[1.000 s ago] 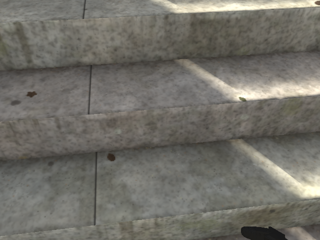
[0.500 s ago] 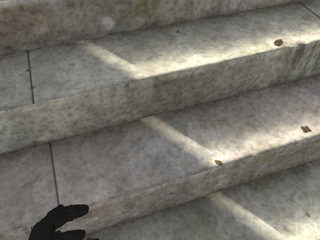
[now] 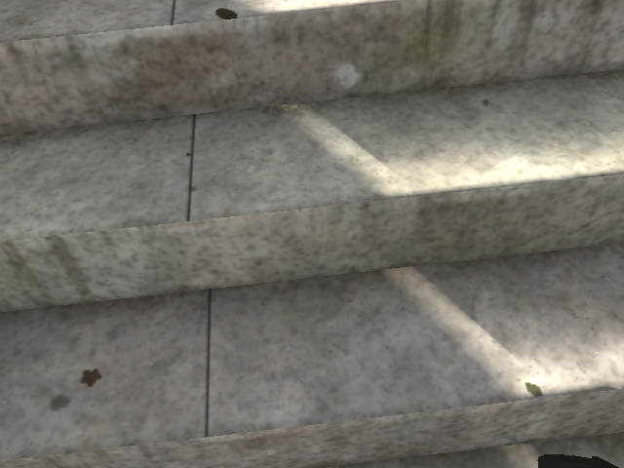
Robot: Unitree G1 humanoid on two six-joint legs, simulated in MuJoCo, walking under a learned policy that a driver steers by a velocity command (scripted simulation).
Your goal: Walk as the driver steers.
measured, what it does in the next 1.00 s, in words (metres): steps on the spot: left foot, then right foot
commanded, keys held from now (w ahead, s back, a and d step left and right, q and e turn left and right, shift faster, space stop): q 0.32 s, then no key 0.20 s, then e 0.32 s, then w+e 0.16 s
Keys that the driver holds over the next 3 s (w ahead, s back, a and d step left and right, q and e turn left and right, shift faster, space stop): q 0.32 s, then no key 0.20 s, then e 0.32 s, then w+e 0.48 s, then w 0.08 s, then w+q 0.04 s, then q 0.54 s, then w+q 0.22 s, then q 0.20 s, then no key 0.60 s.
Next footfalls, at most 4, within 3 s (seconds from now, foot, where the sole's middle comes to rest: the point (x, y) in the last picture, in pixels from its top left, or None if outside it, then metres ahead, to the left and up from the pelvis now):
0.14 left None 0.03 0.18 -0.77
0.60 right None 0.02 -0.02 -0.77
0.90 left None -0.04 0.19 -0.77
1.42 right None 0.31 -0.16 -0.59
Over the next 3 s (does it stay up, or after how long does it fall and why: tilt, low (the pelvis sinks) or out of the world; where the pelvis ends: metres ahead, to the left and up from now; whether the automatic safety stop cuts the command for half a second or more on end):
stays up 0.74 -0.19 0.48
